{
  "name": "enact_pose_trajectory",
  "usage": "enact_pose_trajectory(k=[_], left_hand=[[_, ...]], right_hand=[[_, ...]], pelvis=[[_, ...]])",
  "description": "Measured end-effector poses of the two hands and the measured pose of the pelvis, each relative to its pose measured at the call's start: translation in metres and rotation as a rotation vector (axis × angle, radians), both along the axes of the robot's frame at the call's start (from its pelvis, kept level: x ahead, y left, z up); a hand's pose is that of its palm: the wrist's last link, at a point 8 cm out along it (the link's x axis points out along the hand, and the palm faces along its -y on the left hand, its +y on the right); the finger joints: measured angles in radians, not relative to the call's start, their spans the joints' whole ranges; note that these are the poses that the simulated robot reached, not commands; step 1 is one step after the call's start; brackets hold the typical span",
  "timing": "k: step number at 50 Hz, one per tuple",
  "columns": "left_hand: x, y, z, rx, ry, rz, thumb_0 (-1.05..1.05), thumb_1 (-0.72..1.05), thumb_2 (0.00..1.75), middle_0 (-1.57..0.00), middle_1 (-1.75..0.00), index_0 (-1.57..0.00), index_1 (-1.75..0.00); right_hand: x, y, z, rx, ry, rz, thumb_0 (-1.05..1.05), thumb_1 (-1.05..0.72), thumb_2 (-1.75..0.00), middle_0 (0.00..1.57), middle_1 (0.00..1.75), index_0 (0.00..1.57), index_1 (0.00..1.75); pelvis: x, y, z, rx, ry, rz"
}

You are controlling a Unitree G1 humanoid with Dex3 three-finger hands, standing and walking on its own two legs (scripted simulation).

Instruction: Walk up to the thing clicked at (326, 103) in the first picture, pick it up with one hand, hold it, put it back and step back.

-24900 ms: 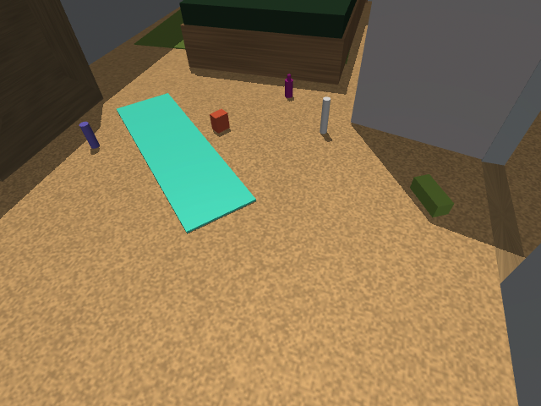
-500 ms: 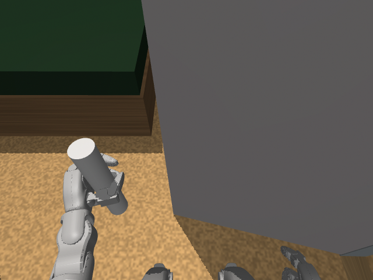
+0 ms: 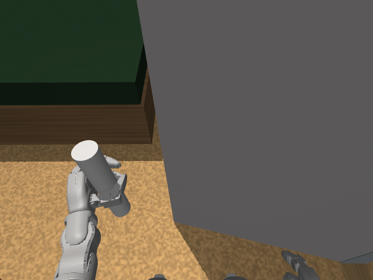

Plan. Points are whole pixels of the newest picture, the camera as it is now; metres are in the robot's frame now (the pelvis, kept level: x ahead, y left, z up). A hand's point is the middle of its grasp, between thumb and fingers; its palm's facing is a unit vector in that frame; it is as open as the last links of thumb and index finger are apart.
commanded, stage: hold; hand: left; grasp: from the side
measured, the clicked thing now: (106, 184) +0.32 +0.19 +0.03
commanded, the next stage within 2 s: none
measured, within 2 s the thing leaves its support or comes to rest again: neither
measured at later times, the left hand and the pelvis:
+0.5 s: hand (109, 183) +0.32 +0.18 +0.05, palm faces +0.20 -0.98 -0.02, open 6.1 cm; pelvis +0.00 +0.00 +0.01, yaw +0 degrees
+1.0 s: hand (110, 183) +0.31 +0.17 +0.06, palm faces +0.20 -0.98 -0.01, open 6.1 cm; pelvis -0.01 +0.00 +0.02, yaw +0 degrees
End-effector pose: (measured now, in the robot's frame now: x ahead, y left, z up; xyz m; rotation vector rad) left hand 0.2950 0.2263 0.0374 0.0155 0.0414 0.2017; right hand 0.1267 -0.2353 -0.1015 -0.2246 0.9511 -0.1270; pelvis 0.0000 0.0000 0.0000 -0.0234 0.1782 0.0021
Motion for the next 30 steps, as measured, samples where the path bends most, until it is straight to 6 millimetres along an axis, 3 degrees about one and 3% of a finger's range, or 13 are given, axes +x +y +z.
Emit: enact_pose_trajectory(k=[30], left_hand=[[-0.011, -0.001, 0.021, 0.002, -0.017, 0.003, 0.01, 0.05, 1.15, -0.98, -1.13, -0.97, -1.14]], right_hand=[[-0.001, 0.0, 0.019, 0.003, -0.035, 0.0, 0.01, -0.91, -0.9, 0.2, 0.3, 0.2, 0.3]], pelvis=[[-0.006, 0.001, 0.013, 0.004, -0.065, -0.001]])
